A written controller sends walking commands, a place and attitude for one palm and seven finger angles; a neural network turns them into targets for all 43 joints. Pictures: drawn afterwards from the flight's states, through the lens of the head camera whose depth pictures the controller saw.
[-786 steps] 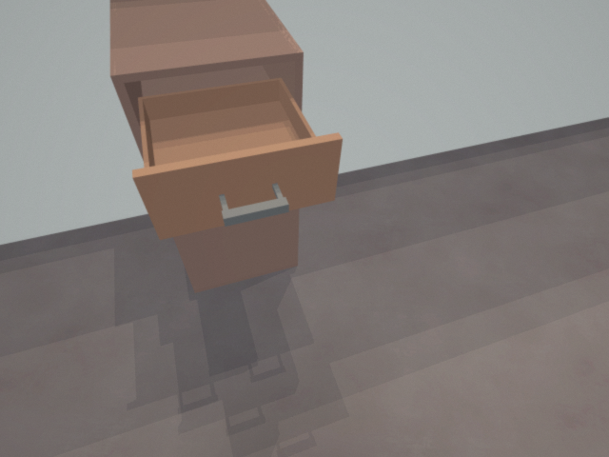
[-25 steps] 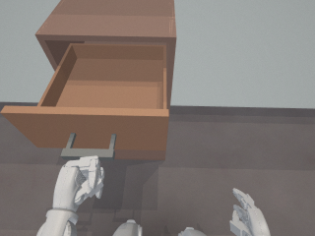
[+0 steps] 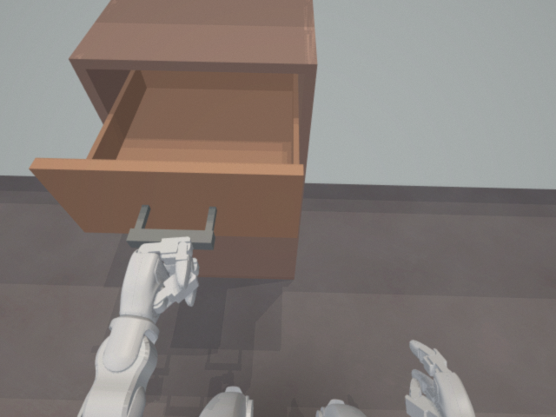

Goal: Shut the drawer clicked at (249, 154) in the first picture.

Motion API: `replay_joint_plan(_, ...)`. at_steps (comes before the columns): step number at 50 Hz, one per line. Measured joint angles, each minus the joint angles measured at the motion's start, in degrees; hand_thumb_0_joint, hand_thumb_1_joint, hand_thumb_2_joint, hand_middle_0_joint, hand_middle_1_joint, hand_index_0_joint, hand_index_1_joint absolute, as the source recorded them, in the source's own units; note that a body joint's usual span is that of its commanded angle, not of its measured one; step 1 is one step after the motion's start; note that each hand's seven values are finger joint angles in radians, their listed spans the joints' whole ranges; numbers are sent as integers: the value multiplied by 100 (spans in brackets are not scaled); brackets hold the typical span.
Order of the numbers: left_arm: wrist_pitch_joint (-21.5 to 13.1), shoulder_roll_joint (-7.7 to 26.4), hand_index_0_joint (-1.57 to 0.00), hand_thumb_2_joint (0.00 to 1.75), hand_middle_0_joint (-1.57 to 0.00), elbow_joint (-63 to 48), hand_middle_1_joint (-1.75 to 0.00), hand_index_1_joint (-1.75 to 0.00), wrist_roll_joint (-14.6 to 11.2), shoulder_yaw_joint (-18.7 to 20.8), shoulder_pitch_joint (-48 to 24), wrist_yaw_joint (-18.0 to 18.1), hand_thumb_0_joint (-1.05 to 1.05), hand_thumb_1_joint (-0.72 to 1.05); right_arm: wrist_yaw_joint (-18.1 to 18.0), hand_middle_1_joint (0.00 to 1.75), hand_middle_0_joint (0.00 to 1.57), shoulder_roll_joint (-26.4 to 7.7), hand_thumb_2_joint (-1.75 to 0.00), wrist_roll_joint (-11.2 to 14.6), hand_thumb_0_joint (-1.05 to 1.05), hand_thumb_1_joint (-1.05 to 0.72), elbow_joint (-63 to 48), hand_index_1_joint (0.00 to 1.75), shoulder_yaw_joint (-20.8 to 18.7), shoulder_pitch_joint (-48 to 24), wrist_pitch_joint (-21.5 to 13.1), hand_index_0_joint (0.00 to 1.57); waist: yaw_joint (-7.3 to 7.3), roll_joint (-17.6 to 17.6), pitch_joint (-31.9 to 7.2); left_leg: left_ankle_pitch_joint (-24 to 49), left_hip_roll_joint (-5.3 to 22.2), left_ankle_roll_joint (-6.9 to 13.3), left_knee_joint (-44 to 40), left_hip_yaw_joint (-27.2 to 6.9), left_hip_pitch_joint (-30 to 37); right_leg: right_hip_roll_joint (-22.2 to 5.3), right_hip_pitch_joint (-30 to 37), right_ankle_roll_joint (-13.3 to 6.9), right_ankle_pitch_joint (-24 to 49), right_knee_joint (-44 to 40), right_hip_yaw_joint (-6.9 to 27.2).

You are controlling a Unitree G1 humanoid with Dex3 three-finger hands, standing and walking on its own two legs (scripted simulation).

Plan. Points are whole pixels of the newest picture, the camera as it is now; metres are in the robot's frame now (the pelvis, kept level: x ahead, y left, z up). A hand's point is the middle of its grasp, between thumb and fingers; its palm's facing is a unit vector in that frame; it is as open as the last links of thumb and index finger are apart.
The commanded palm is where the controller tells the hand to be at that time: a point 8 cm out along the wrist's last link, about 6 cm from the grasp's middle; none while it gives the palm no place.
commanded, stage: push the drawer shut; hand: left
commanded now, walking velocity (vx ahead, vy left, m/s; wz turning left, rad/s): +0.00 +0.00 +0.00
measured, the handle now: (175, 226) +0.37 +0.17 +0.06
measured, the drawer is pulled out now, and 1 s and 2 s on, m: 0.22 0.10 0.00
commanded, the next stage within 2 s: none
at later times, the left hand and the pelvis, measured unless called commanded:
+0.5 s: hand (200, 240) +0.35 +0.13 +0.05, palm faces -0.03 -1.00 -0.04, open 3.2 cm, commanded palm +0.34 +0.18 +0.06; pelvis +0.00 +0.00 +0.00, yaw -1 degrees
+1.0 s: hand (208, 203) +0.41 +0.12 +0.05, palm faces -0.02 -1.00 -0.04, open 3.2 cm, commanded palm +0.40 +0.18 +0.06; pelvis -0.01 +0.00 +0.00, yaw -2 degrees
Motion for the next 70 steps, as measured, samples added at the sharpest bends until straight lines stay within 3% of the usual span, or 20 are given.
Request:
replay_joint_plan(25,-222,19,-140,93,-140,1644,-160,-160,47,314,-1605,95,1,88,74,30,20,-56,-90,2,1,-91,365,30,-84,123,246,20,-94,-65,78,114,7,25,-192,91,39,10,-15,27,132,-154,95)
replay_joint_plan(44,-402,171,-139,93,-140,3169,-160,-160,107,766,-2997,59,2,89,153,30,20,-42,-90,-23,1,-91,539,30,-109,307,402,20,-240,-58,45,141,56,19,-155,132,-187,55,-272,15,182,-110,141)
replay_joint_plan(61,-641,423,-140,93,-141,4369,-160,-160,189,1216,-4054,-95,3,88,173,30,20,-77,-90,-73,1,-91,659,30,-128,508,485,20,-386,-58,51,156,96,10,-48,136,-482,90,-577,-3,207,-6,148)
replay_joint_plan(70,-728,691,-140,92,-141,5139,-160,-160,314,1511,-4770,-157,3,86,181,30,20,-70,-90,-132,1,-91,686,30,-91,570,535,20,-532,-66,40,152,122,10,65,121,-736,113,-822,-11,216,83,136)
